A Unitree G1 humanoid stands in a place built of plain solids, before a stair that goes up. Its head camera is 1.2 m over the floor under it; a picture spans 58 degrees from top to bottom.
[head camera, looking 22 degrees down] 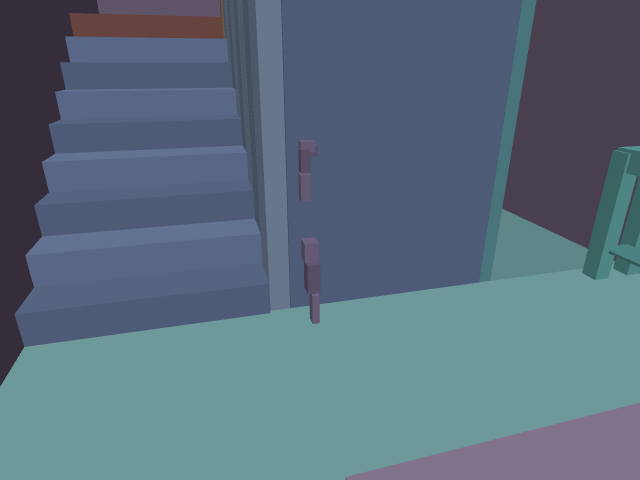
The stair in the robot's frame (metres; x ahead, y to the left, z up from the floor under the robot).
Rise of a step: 0.17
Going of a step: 0.26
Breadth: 1.14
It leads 15 degrees to the left of straight ahead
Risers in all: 9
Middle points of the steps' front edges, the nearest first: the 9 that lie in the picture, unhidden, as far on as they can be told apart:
1.80 0.81 0.18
2.06 0.87 0.35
2.31 0.94 0.52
2.56 1.01 0.70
2.81 1.07 0.87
3.06 1.14 1.04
3.31 1.21 1.22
3.56 1.27 1.39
3.81 1.34 1.57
